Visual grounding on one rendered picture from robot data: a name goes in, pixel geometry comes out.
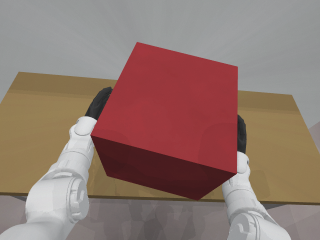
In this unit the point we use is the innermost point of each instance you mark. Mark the table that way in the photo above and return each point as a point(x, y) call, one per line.
point(38, 110)

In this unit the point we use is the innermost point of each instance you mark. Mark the robot left hand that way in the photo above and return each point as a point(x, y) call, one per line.
point(96, 107)

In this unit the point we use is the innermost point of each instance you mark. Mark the right robot upper arm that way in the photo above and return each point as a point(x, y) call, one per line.
point(247, 226)

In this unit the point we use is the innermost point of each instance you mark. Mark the left robot upper arm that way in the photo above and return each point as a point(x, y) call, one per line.
point(54, 206)

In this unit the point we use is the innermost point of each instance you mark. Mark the robot left forearm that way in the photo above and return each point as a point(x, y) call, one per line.
point(76, 157)

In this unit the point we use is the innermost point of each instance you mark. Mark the robot right forearm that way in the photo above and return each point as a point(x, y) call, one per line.
point(238, 194)

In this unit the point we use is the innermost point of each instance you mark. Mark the robot right hand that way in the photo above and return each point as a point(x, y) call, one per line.
point(241, 135)

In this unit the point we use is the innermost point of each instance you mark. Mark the carton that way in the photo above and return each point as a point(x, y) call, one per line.
point(170, 123)

